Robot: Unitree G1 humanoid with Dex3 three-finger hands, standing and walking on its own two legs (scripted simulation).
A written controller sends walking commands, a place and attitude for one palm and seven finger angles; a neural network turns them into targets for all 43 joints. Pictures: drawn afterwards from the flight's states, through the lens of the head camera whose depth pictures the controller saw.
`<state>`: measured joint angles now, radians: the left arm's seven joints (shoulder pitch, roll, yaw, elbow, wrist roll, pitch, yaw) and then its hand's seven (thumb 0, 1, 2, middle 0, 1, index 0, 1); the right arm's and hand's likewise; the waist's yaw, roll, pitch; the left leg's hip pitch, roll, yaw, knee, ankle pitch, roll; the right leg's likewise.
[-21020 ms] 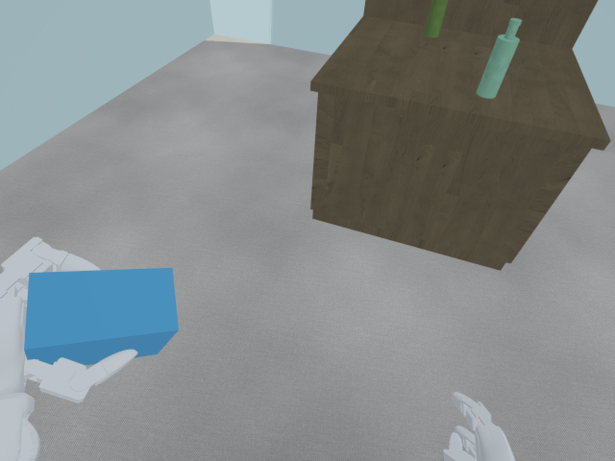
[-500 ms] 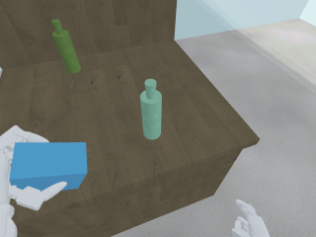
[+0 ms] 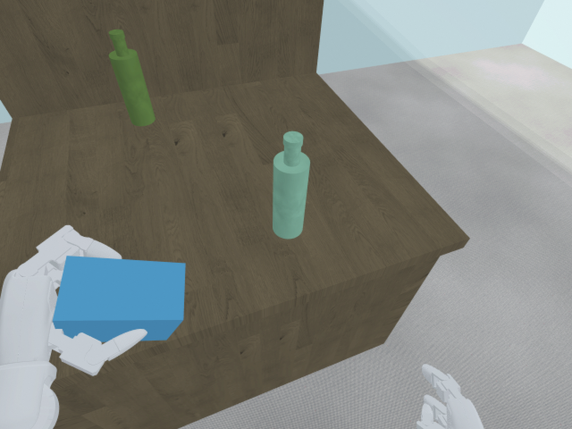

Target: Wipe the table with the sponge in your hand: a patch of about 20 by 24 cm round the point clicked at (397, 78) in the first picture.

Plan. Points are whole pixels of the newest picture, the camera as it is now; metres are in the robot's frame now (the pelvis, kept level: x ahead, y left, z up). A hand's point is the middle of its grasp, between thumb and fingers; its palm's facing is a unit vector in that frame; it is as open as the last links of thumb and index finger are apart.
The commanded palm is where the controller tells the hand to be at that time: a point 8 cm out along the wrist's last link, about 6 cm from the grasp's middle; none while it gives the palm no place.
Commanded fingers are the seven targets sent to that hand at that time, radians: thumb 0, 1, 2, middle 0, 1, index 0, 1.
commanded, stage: come to a stop and stand still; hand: left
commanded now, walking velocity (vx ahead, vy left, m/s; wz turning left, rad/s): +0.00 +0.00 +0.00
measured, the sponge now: (140, 303) +0.22 +0.20 +0.11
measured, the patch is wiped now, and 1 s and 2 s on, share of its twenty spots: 0.00 0.00 0.00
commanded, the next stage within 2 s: look again from close up in 1.60 s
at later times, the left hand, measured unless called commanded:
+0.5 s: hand (57, 268) +0.24 +0.29 +0.14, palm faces +0.40 -0.84 -0.36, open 10.6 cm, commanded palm +0.18 +0.31 +0.17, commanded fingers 0.00 0.10 1.30 -1.20 -1.60 -1.20 -1.60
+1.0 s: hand (79, 259) +0.25 +0.26 +0.15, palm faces +0.38 -0.85 -0.36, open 10.6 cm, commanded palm +0.19 +0.30 +0.17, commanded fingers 0.00 0.10 1.30 -1.20 -1.60 -1.20 -1.60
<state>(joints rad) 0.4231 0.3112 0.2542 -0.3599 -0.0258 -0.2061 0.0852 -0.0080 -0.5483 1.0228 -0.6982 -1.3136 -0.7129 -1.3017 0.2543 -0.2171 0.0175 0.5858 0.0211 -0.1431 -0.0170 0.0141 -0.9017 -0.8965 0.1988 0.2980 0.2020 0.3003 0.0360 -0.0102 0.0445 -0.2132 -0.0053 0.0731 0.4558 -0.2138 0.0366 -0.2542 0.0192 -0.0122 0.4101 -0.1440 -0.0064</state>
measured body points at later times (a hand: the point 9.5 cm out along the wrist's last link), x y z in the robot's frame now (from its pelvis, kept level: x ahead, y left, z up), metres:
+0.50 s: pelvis +0.02 +0.03 +0.00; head +0.04 +0.06 +0.45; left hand +0.21 +0.33 +0.16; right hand +0.21 -0.17 -0.07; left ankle +0.03 +0.09 -0.74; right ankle +0.05 -0.11 -0.74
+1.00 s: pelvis +0.04 +0.01 +0.00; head +0.06 +0.04 +0.45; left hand +0.22 +0.31 +0.17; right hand +0.23 -0.21 -0.06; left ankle +0.03 +0.09 -0.74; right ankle +0.05 -0.11 -0.74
